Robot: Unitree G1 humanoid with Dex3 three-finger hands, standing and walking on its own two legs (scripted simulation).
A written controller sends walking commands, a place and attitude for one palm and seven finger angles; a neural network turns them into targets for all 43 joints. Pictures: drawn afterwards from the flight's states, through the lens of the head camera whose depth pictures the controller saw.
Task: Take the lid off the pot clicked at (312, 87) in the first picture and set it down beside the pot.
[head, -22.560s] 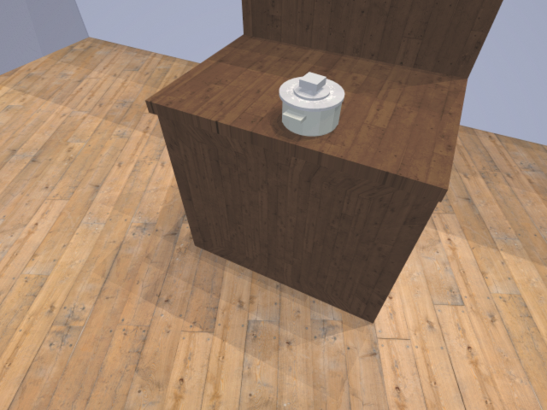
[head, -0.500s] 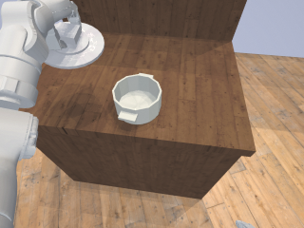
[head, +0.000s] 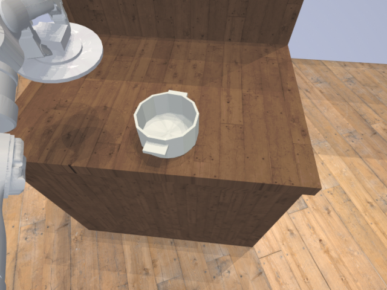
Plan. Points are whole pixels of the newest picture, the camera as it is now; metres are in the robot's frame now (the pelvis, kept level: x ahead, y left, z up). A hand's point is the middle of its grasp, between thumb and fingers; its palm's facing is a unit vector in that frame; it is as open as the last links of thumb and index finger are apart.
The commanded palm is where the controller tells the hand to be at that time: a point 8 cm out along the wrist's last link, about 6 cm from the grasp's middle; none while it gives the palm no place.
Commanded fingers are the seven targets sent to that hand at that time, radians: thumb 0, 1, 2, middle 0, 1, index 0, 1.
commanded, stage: move the lid sideways beside the pot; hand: left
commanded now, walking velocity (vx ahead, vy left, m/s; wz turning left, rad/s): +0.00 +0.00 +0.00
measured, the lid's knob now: (51, 36) +0.53 +0.24 +0.23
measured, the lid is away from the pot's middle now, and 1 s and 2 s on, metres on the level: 0.20 0.23 0.22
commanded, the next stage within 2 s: lower the lid onto the table in 0.34 s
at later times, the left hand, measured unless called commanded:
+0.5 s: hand (17, 48) +0.48 +0.27 +0.24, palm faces -0.28 -0.03 -0.96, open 8.5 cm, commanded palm +0.49 +0.26 +0.31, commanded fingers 0.00 0.61 1.06 -1.11 -1.18 -0.68 -1.00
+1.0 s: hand (32, 59) +0.50 +0.27 +0.21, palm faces -0.34 -0.08 -0.94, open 8.5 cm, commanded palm +0.50 +0.27 +0.27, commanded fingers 0.00 0.61 1.06 -1.11 -1.18 -0.68 -1.00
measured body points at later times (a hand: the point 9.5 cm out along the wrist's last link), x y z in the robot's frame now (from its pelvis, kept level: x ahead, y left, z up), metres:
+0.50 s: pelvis +0.00 -0.01 +0.00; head +0.07 -0.01 +0.45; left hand +0.49 +0.27 +0.30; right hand +0.08 -0.28 -0.13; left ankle -0.02 +0.05 -0.74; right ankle +0.00 -0.15 -0.74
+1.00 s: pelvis +0.01 -0.01 +0.00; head +0.09 -0.01 +0.44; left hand +0.51 +0.28 +0.26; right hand +0.03 -0.28 -0.13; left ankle -0.02 +0.05 -0.74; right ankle +0.00 -0.15 -0.74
